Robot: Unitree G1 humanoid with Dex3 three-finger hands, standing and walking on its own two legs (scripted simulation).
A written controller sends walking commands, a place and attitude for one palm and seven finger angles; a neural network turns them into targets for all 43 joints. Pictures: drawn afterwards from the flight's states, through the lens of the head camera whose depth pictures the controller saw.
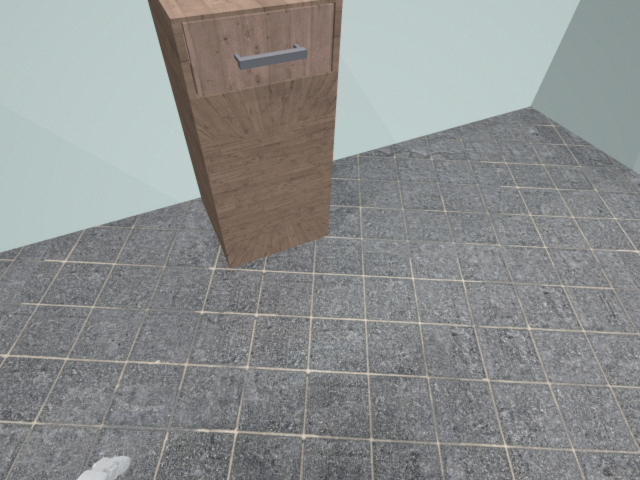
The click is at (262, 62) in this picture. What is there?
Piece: drawer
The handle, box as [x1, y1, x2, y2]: [234, 44, 306, 69]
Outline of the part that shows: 306,49 304,47 300,47 297,44 293,44 292,49 240,57 237,53 235,53 234,57 238,62 238,66 240,69 305,58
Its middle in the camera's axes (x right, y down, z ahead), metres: -0.13 -0.47 +0.99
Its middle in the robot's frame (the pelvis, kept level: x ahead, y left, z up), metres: +1.06 +0.18 +0.05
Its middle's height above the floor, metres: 0.82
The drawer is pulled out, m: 0.00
